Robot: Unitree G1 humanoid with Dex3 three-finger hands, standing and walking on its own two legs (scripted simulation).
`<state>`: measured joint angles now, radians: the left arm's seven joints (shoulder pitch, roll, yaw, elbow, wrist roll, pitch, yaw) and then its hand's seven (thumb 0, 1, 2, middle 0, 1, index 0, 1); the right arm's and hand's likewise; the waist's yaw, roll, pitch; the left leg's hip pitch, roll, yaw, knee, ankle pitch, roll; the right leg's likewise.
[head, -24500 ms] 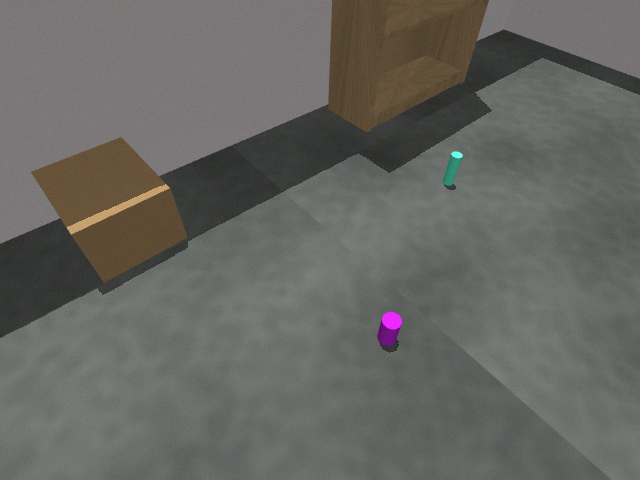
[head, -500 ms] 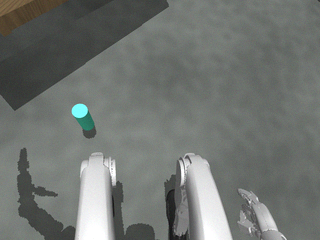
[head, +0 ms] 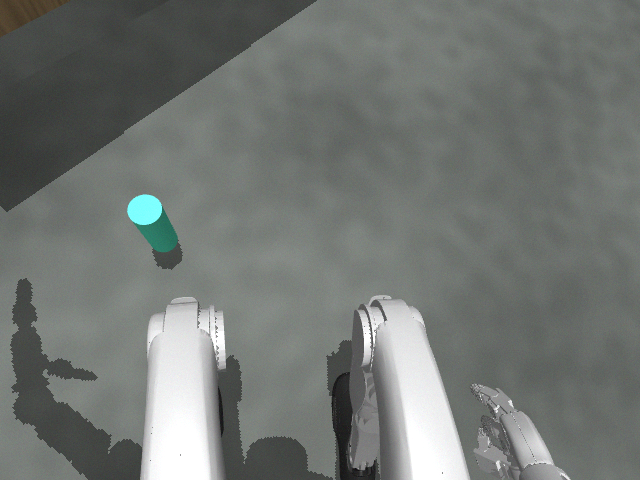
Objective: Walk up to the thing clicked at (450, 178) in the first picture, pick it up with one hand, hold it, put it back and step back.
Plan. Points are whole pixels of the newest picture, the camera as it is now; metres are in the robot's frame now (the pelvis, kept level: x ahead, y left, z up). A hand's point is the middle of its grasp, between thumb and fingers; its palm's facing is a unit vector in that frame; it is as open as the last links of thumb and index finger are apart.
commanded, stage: go down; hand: left
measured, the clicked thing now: (155, 226) +0.48 +0.25 -0.31
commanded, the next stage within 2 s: approach in 0.26 s
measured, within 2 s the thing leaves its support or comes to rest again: neither
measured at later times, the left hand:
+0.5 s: hand out of the picture +0.38 +0.44 +0.00, palm faces +0.26 -0.96 -0.08, open 17.6 cm
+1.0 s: hand (67, 241) +0.42 +0.34 -0.21, palm faces +0.17 -0.98 +0.03, open 17.5 cm
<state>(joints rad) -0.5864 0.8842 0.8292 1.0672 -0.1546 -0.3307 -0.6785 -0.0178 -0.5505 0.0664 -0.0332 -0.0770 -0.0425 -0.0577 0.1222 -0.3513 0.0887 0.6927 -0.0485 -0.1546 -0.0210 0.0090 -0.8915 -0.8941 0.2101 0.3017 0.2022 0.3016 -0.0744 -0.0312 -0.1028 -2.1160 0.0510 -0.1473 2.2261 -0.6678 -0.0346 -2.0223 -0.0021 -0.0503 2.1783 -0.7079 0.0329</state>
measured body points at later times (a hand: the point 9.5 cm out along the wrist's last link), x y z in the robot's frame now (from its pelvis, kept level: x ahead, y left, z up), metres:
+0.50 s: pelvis +0.00 +0.00 -0.02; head +0.20 +0.08 +0.37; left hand +0.36 +0.49 +0.01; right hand +0.14 -0.28 -0.11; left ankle +0.09 +0.14 -0.35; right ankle +0.09 -0.13 -0.35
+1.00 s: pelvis +0.00 +0.01 -0.09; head +0.23 +0.13 +0.27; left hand +0.40 +0.39 -0.20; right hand +0.15 -0.26 -0.16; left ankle +0.09 +0.14 -0.35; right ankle +0.09 -0.13 -0.35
